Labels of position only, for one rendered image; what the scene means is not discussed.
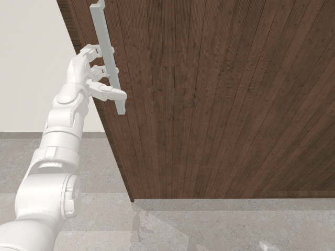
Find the handle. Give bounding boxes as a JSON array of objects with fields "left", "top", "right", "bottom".
[{"left": 90, "top": 0, "right": 126, "bottom": 115}]

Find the right robot hand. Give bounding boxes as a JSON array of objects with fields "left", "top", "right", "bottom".
[{"left": 259, "top": 240, "right": 280, "bottom": 251}]

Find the wardrobe door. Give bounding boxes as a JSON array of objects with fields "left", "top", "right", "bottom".
[
  {"left": 67, "top": 0, "right": 335, "bottom": 199},
  {"left": 269, "top": 115, "right": 335, "bottom": 191}
]

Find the left robot forearm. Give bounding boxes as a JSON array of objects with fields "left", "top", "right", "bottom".
[{"left": 15, "top": 83, "right": 90, "bottom": 217}]

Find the left robot hand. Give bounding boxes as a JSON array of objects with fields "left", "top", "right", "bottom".
[{"left": 66, "top": 44, "right": 127, "bottom": 101}]

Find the robot left upper arm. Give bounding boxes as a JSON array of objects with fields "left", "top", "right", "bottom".
[{"left": 0, "top": 173, "right": 82, "bottom": 251}]

